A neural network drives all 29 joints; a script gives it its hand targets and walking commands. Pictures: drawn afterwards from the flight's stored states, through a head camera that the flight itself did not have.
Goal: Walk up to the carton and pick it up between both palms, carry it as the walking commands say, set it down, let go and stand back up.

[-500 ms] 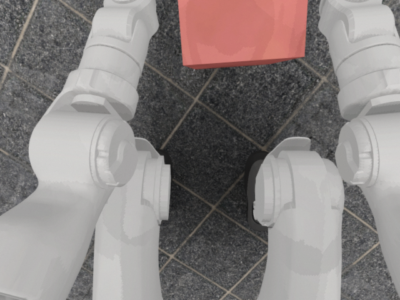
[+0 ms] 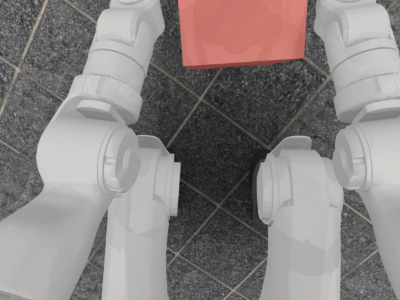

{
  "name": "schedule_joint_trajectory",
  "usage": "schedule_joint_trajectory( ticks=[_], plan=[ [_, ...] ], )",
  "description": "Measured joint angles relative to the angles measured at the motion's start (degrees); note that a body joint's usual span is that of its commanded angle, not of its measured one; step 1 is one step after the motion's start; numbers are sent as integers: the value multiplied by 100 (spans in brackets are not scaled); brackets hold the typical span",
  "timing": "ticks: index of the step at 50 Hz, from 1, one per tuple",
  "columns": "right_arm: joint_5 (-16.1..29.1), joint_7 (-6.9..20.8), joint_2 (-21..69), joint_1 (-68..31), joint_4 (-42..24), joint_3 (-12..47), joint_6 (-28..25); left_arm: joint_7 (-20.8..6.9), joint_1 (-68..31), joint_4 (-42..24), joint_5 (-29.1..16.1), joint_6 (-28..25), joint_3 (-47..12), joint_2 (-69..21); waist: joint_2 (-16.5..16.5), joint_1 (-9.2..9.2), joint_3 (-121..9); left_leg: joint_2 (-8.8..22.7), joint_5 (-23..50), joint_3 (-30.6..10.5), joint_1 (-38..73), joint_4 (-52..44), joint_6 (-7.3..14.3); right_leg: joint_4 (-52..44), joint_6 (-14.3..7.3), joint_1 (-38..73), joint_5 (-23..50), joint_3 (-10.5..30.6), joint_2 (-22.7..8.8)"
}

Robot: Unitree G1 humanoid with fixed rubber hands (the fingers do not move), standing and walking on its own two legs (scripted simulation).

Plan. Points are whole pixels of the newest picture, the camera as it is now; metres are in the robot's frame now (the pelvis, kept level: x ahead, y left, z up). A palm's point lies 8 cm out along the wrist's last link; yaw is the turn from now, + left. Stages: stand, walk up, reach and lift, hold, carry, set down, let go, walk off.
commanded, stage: reach and lift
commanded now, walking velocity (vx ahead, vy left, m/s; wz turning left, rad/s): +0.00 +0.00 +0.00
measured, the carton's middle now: out of the picture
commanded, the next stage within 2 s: none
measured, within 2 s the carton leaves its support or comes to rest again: leaves its support in 0.04 s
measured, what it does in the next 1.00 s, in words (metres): rises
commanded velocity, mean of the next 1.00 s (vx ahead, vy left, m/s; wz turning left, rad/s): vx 0.00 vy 0.00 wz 0.00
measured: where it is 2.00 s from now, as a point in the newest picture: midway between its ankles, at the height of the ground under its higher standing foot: (210, 198)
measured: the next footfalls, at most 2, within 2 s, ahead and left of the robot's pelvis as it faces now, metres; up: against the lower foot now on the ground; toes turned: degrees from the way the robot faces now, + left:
none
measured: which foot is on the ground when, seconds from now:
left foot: down 0.00-1.00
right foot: down 0.00-1.00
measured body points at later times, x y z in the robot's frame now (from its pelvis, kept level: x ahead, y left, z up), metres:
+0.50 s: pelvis -0.02 +0.02 +0.03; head +0.34 -0.03 +0.28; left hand +0.54 +0.10 -0.11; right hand +0.55 -0.16 -0.13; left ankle +0.11 +0.15 -0.32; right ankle +0.10 -0.13 -0.32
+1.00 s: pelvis -0.03 +0.00 +0.07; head +0.33 -0.05 +0.33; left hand +0.51 +0.09 -0.07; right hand +0.53 -0.16 -0.07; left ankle +0.11 +0.15 -0.32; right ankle +0.10 -0.13 -0.32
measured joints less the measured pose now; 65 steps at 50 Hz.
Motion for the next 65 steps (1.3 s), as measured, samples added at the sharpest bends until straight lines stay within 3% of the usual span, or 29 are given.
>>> schedule_joint_trajectory(
  ticks=[3, 5, 15, 29, 47, 65],
  plan=[
    [-30, -162, 54, 52, -104, 29, 142, 92, 124, -235, -45, 79, 4, -60, 9, 64, 5, -77, -6, -49, 79, -36, -63, -49, 39, 51, 40, 25, 66],
    [-53, -89, 89, 82, -168, 57, 223, 165, 220, -410, -51, 116, 53, -104, 4, 100, 8, -130, 0, -82, 132, -69, -105, -95, 72, 87, 80, 44, 117],
    [-155, -235, 208, 17, -330, 95, 567, 554, 445, -1138, 66, 256, 369, -346, 74, 254, 17, -201, 229, -165, 279, -321, -108, -482, 270, 265, 397, 96, 305],
    [-648, -28, 209, -437, -426, -330, 840, 713, 434, -1638, 472, 503, 738, -609, 10, 96, 14, -150, 386, -123, 465, -708, -8, -901, 351, 480, 552, 171, 376],
    [-521, -285, 615, 80, -1323, -214, 1185, 396, 1430, -3092, 706, 907, 1193, -1002, -273, 2, 27, -33, 257, -60, 1207, -1220, -108, -1267, 259, 989, 580, 344, 615],
    [-905, -225, 836, -118, -1231, -766, 1322, 251, 1169, -3197, 1286, 1263, 1600, -1134, -476, -24, 14, -48, 710, -106, 1781, -1971, -123, -2006, 261, 1579, 1016, 403, 651]
  ],
)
